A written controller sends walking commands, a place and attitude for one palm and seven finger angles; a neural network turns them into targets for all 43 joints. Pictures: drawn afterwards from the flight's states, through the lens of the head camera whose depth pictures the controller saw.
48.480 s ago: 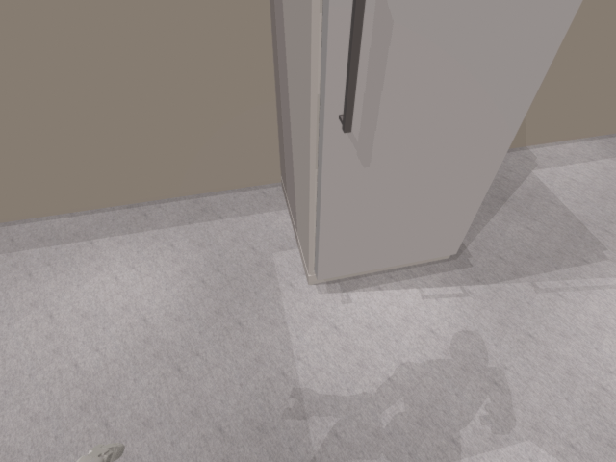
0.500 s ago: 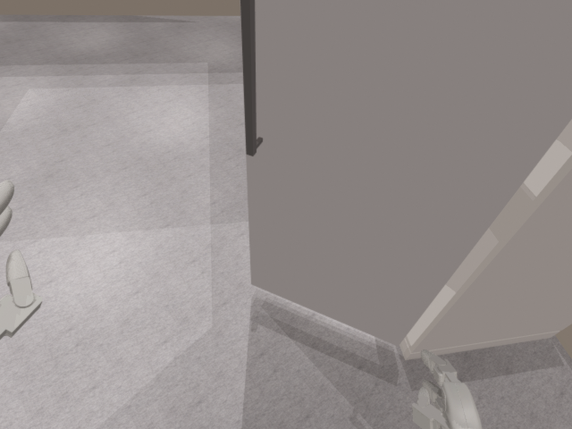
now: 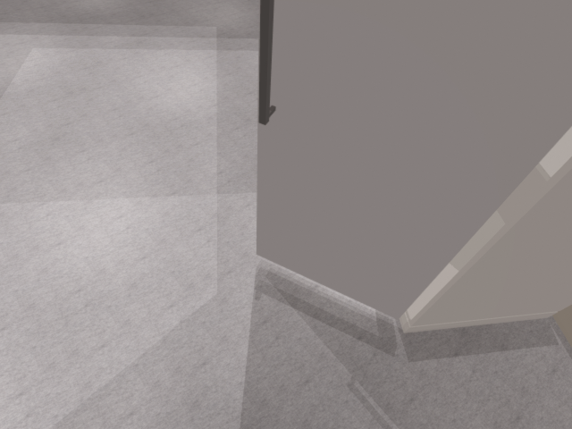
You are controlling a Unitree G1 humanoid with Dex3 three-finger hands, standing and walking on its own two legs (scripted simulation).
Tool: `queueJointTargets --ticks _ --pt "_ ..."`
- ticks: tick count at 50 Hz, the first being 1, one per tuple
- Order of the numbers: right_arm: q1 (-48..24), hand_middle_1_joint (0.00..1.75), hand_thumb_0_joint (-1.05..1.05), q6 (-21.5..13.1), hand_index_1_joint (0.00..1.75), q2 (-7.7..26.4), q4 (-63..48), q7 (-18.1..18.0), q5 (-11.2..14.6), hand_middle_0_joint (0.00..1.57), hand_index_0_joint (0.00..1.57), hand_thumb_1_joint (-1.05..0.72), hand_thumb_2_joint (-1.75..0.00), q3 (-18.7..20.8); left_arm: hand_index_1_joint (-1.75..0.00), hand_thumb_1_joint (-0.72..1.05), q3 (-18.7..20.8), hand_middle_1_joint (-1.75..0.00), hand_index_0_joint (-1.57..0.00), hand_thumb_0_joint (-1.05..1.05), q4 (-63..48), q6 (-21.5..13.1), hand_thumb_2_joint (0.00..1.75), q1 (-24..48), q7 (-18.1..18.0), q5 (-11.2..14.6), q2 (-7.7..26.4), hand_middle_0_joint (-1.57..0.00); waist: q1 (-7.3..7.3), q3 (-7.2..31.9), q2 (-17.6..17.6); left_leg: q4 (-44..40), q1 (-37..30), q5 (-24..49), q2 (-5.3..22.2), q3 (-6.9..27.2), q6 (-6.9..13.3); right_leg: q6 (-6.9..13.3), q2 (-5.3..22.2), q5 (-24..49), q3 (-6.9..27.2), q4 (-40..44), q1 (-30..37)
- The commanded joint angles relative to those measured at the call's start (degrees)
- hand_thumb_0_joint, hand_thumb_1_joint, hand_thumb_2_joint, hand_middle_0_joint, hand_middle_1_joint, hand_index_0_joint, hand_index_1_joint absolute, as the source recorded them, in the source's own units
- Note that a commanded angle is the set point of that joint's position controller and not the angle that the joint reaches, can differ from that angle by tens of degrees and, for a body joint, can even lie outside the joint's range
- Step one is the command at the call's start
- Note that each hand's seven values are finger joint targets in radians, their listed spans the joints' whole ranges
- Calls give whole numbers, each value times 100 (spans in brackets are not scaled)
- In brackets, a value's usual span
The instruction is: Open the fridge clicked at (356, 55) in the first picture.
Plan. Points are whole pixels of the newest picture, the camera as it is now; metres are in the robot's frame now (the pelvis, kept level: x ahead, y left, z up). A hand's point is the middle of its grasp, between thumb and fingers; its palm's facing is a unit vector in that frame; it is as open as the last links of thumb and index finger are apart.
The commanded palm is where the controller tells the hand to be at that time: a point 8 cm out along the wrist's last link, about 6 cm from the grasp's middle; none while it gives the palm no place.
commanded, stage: let the arm hang, fingers relaxed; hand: left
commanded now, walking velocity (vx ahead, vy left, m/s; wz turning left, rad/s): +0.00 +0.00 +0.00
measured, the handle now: (270, 34) +0.72 +0.09 +0.17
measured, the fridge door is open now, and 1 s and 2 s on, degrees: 57 57 57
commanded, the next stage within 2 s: look to check the result in 0.64 s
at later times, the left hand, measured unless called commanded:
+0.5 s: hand out of the picture +0.13 +0.25 -0.14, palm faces -0.03 -0.94 -0.35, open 7.4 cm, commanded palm none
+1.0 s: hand out of the picture +0.11 +0.24 -0.15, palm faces -0.05 -0.94 -0.33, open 7.4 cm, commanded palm none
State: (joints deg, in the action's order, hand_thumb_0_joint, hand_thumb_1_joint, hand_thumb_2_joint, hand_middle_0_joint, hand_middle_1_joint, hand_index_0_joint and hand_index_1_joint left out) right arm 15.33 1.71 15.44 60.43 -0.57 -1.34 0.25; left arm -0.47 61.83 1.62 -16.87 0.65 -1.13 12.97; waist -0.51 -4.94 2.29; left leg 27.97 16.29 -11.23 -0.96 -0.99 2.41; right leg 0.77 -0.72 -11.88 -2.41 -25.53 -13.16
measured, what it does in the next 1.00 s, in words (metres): stands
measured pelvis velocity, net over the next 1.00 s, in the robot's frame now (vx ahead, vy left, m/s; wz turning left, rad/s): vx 0.04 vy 0.00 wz -0.02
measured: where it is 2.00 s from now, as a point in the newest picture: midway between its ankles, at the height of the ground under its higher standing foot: outside the picture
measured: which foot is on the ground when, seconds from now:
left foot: down 0.00-1.00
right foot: down 0.00-1.00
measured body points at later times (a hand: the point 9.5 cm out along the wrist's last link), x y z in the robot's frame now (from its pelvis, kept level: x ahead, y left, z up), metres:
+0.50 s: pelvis +0.02 +0.01 +0.01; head +0.02 +0.00 +0.46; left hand +0.13 +0.30 -0.12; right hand +0.10 -0.28 -0.13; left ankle +0.04 +0.09 -0.74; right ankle +0.02 -0.12 -0.74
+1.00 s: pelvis +0.04 +0.00 +0.01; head +0.07 +0.00 +0.46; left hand +0.11 +0.29 -0.13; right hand +0.11 -0.30 -0.13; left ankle +0.04 +0.09 -0.74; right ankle +0.02 -0.12 -0.74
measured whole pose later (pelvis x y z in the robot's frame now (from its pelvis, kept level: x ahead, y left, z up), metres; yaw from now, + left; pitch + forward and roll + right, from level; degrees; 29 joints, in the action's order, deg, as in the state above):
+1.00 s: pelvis +0.04 +0.00 +0.01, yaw -1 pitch -1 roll +0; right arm 5.9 0.1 18.8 65.2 -0.4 -0.8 0.2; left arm 0.3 65.6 -0.8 -6.9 -0.1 -0.6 19.3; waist 0.2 -3.4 0.3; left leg 17.9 6.7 -10.2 -1.4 -2.0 1.9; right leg 0.6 -0.5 -11.3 -1.0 -17.2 -4.8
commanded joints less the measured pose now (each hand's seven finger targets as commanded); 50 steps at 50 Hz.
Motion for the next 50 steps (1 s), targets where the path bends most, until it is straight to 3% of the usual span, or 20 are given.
queueJointTargets --ticks 1,5,8,16,23,30,46,50 --pt "-328 30 0 -270 30 1029 -305 -108 39 20 20 -90 -90 264 -30 90 348 -30 -20 0 -179 -274 90 375 -104 8 1257 -20 33 589 -675 -915 -53 -679 721 852 64 328 649 -493 758 698 314" --pt "-304 30 0 -233 30 1118 -124 -104 20 20 20 -90 -90 293 -30 90 332 -30 -20 0 12 -240 90 487 -101 10 1300 -20 52 296 -497 -1175 22 -1192 766 950 57 294 638 -907 746 804 156" --pt "-324 30 0 -233 30 1134 -71 -84 15 20 20 -90 -90 299 -30 90 327 -30 -20 0 70 -248 90 570 -98 6 1390 -20 56 297 -321 -1179 -32 -1080 743 918 60 291 676 -929 801 879 170" --pt "-709 30 0 -289 30 1291 3 -27 40 20 20 -90 -90 251 -30 90 286 -30 -20 0 33 -307 90 977 -104 16 1617 -20 45 448 -125 -1232 -380 46 813 868 26 193 714 -40 726 847 393" --pt "-1020 30 0 -334 30 1377 50 -1 47 20 20 -90 -90 216 -30 90 269 -30 -20 0 -58 -357 90 1267 -112 26 1700 -20 73 734 -204 -1226 -793 902 833 763 -35 133 798 681 701 834 622" --pt "-1227 30 0 -341 30 1474 57 2 47 20 20 -90 -90 202 -30 90 277 -30 -20 0 -110 -357 90 1395 -99 26 1733 -20 67 655 -289 -1328 -877 865 829 755 -65 118 792 595 714 944 639" --pt "-1150 30 0 -322 30 1479 100 -52 77 20 20 -90 -90 200 -30 90 287 -30 -20 0 -5 -396 90 1233 -141 49 1758 -20 99 942 -250 -1132 -1308 1538 861 622 -81 175 871 1537 703 966 946" --pt "-1178 30 0 -307 30 1498 122 -55 78 20 20 -90 -90 203 -30 90 273 -30 -20 0 30 -376 90 1253 -139 58 1758 -20 101 785 -274 -1218 -1271 1329 863 627 -92 167 861 1293 718 1027 870"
